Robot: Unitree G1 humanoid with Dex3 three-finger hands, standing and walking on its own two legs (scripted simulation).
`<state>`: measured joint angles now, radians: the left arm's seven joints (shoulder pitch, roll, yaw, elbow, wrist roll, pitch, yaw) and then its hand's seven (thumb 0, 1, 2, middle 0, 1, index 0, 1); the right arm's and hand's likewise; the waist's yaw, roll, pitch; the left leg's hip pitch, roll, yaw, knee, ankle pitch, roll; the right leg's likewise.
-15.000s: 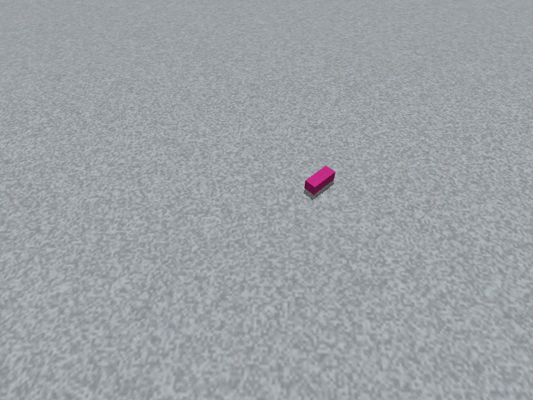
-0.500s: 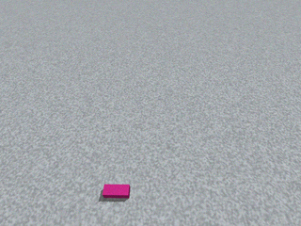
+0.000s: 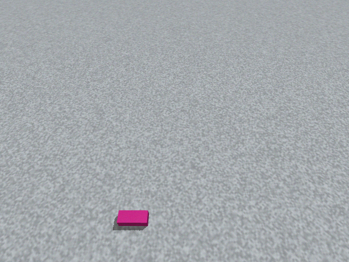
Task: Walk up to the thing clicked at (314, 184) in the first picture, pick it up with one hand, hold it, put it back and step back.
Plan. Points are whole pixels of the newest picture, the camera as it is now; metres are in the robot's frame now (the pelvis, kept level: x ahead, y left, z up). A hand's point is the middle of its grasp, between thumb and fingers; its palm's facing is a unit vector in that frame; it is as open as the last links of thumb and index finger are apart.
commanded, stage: stand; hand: left
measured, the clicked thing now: (133, 218) +0.46 +0.26 -0.75
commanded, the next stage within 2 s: none
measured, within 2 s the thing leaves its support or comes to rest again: neither
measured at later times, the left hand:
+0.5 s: hand out of the picture +0.06 +0.25 -0.16, palm faces -0.03 -0.94 -0.34, open 7.4 cm
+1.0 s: hand out of the picture +0.06 +0.25 -0.16, palm faces -0.03 -0.94 -0.34, open 7.4 cm
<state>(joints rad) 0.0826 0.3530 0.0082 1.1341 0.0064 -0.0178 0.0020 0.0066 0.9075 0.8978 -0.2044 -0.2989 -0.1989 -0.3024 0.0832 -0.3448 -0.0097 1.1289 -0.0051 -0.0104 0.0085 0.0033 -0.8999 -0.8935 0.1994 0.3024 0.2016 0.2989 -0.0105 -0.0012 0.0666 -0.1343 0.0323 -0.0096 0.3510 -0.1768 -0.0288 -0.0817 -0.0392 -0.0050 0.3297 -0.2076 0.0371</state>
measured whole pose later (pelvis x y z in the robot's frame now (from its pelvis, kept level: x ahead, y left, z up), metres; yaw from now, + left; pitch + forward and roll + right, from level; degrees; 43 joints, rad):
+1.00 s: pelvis +0.00 +0.00 +0.00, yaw +0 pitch -2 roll +0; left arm 0.12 0.36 0.00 1.12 0.01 -0.01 -0.01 0.01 0.91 0.90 -0.20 -0.30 -0.20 -0.30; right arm 0.10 -0.35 0.00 1.13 -0.01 -0.01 0.01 0.00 -0.90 -0.89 0.20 0.30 0.20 0.30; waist 0.00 0.00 0.06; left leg -0.15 0.03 -0.01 0.34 -0.16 -0.03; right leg -0.10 -0.04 -0.01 0.33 -0.20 0.04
